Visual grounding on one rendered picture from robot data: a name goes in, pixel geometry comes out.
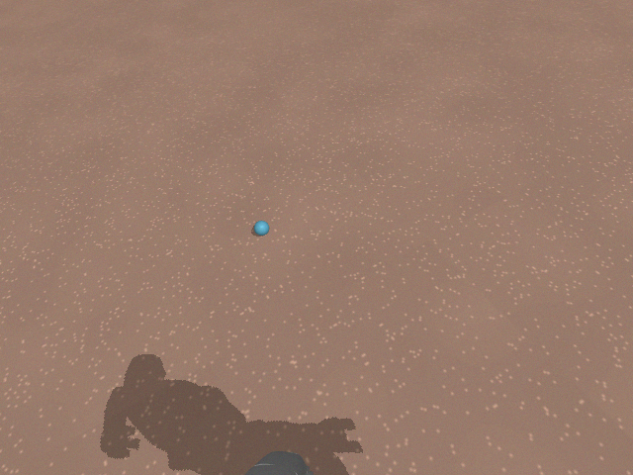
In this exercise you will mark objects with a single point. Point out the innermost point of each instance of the ball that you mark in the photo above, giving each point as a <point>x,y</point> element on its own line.
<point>261,228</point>

